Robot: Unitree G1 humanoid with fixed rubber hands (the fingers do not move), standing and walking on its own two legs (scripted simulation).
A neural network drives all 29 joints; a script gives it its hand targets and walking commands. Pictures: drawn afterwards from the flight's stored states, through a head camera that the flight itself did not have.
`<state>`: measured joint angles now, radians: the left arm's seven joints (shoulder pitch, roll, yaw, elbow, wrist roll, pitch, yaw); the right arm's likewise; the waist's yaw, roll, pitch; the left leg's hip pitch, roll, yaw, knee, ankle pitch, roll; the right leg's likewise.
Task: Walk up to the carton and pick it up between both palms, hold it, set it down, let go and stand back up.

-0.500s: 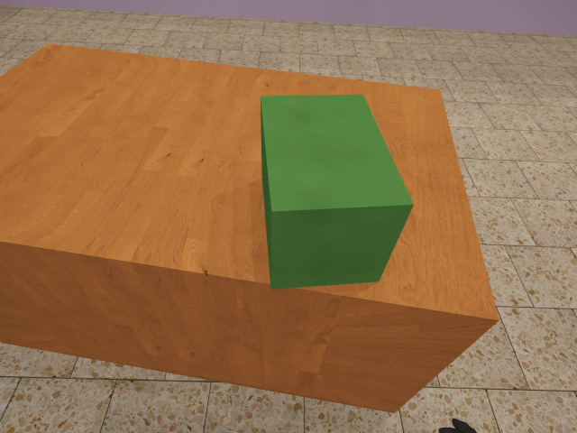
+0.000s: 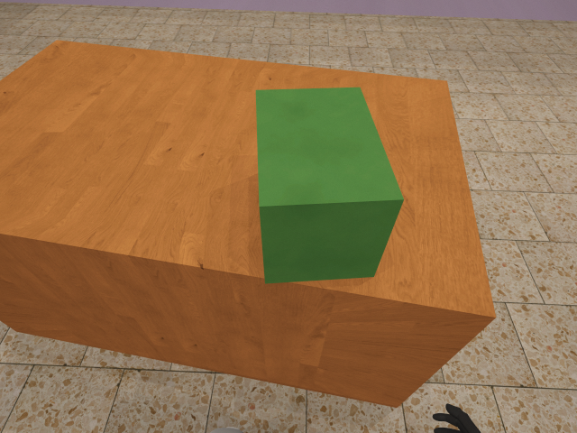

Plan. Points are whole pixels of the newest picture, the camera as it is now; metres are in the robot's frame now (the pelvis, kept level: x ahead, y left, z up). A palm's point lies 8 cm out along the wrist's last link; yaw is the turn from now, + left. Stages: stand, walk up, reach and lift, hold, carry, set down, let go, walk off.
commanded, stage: walk up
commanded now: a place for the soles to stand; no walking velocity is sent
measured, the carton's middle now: (314, 182) +0.53 -0.02 +0.02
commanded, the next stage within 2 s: reach and lift in 1.28 s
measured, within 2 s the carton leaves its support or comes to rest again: neither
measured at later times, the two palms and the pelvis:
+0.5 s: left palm out of the picture +0.06 +0.29 -0.10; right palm out of the picture +0.11 -0.23 -0.11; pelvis +0.01 +0.02 +0.01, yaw -1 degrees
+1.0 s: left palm out of the picture +0.05 +0.29 -0.11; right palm out of the picture +0.10 -0.22 -0.11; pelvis +0.01 +0.03 +0.01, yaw -1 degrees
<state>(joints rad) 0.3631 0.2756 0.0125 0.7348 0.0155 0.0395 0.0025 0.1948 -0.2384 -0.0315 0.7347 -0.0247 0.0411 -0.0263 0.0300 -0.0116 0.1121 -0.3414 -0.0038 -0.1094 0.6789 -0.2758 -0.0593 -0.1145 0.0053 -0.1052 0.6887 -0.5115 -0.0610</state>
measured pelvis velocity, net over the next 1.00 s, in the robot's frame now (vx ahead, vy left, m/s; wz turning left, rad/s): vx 0.01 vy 0.03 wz -0.02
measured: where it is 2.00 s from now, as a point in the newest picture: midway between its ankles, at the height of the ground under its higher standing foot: outside the picture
